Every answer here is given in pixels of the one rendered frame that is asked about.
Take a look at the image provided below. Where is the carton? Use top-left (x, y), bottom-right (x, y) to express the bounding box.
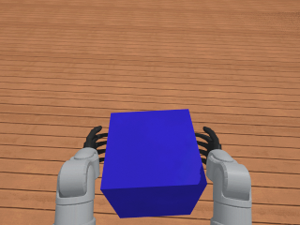
top-left (100, 109), bottom-right (207, 218)

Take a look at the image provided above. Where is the left robot forearm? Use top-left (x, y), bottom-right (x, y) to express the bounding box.
top-left (53, 147), bottom-right (100, 225)

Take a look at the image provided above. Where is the robot left hand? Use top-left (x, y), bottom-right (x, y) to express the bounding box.
top-left (83, 126), bottom-right (108, 163)

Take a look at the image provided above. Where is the robot right hand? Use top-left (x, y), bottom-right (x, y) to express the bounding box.
top-left (195, 127), bottom-right (222, 165)

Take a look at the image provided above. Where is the right robot forearm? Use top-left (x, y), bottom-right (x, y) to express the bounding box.
top-left (206, 149), bottom-right (252, 225)

